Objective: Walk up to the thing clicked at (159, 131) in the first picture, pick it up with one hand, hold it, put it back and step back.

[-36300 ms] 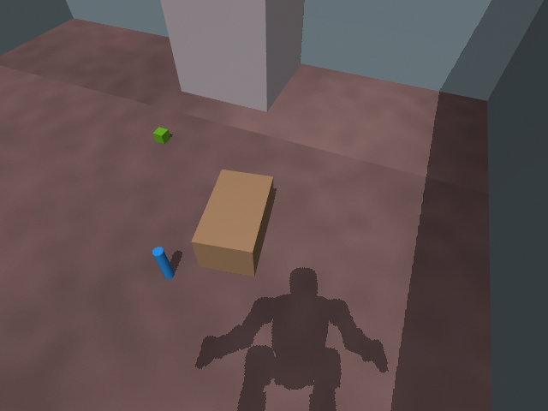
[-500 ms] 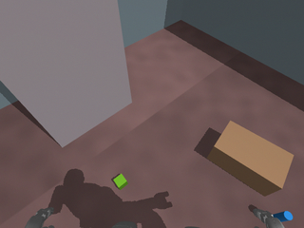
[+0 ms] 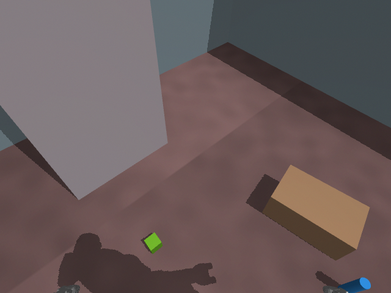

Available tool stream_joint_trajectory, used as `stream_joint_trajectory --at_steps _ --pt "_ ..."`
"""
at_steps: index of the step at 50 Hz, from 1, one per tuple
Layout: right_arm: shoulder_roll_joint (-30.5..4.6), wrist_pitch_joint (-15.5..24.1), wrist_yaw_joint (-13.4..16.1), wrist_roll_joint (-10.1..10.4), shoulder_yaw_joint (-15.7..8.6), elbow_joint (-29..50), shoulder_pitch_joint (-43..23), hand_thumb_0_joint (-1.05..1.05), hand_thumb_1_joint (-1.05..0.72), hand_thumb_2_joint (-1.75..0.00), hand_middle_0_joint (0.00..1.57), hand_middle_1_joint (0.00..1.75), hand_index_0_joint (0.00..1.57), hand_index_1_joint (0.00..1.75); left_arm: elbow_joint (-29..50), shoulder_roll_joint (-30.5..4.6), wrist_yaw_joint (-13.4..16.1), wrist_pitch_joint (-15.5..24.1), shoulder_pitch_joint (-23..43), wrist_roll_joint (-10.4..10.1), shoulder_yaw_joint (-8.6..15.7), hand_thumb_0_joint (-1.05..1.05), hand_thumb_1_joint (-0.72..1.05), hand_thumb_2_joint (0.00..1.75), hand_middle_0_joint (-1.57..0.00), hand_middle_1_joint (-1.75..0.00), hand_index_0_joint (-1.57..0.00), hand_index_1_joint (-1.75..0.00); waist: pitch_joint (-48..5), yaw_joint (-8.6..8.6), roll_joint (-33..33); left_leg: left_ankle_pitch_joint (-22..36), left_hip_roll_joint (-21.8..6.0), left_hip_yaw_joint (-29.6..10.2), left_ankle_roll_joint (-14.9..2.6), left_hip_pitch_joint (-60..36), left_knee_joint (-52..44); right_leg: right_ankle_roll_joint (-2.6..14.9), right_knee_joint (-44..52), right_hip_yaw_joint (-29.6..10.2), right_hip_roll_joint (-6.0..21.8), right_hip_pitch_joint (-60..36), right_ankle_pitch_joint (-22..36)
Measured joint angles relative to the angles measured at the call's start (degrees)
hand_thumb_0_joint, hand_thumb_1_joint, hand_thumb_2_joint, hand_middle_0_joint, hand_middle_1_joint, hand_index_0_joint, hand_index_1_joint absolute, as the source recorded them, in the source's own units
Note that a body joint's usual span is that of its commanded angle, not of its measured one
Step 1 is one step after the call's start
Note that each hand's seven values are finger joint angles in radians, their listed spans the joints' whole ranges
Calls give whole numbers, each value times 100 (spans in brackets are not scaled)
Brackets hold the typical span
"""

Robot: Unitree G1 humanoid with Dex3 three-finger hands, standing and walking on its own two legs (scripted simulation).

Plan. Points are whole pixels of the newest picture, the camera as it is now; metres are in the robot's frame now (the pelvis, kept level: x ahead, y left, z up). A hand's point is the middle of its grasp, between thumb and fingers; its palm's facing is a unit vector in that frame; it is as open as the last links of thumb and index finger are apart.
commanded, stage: walk up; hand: left
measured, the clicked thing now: (153, 243) +0.42 +0.22 -0.75
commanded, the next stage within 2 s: stand in 0.50 s
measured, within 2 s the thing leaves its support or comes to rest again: neither
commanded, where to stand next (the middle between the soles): +0.02 +0.00 m, yaw -1 degrees
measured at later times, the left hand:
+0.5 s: hand out of the picture +0.07 +0.26 -0.15, palm faces -0.02 -0.93 -0.38, open 7.4 cm
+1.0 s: hand out of the picture +0.09 +0.24 -0.15, palm faces -0.03 -0.94 -0.33, open 7.4 cm
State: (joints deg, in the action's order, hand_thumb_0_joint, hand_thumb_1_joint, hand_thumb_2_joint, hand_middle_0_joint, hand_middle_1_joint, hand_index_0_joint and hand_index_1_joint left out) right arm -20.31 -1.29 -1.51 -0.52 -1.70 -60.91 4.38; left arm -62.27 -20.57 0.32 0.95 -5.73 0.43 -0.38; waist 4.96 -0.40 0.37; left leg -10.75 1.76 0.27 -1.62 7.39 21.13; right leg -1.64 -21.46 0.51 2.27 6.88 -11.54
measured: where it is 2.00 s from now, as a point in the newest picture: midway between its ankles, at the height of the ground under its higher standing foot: outside the picture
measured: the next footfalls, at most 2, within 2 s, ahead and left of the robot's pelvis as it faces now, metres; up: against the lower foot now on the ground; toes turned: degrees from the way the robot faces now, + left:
none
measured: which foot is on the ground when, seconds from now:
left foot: down 0.00-1.00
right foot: down 0.00-1.00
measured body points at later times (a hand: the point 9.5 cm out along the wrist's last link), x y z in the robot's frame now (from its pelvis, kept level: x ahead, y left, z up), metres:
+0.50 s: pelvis +0.00 -0.01 +0.00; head +0.01 -0.01 +0.45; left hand +0.07 +0.30 -0.12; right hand +0.08 -0.31 -0.13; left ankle +0.01 +0.10 -0.75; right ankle +0.00 -0.14 -0.75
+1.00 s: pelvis +0.01 -0.01 +0.00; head +0.02 -0.01 +0.45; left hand +0.09 +0.29 -0.13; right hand +0.09 -0.32 -0.13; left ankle +0.01 +0.10 -0.75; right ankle +0.00 -0.14 -0.75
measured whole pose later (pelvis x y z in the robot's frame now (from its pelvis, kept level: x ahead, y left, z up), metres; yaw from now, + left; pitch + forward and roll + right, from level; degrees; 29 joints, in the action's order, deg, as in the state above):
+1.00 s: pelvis +0.01 -0.01 +0.00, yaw +0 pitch -2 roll +0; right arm -20.3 0.9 -0.3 -0.7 0.0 -64.4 6.0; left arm -64.7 -19.9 -0.4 0.7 -6.1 0.5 -0.1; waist 2.7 0.1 0.1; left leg -9.8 0.4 -0.4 -0.3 5.8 17.5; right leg -0.6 -17.0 1.1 0.9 4.9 -10.2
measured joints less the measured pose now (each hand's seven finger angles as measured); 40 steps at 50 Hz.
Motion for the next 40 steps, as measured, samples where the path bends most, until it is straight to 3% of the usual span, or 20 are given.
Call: stream_joint_trajectory --at_steps 25,40 --pt "29 24 9 -10 -7 -205 172 0 -91 -90 21 30 21 30 -212 -14 -8 -8 -52 45 84 1 90 90 -20 -30 -21 -30 -151 12 -127 101 -53 -25 55 22 -154 50 151 23 -54 22 96" --pt "36 205 95 -29 135 -345 174 0 -91 -90 21 30 21 30 -242 78 -63 -2 -49 6 16 1 91 90 -20 -30 -21 -30 -231 59 -18 99 -120 -57 115 -124 -320 88 400 56 -122 -166 134"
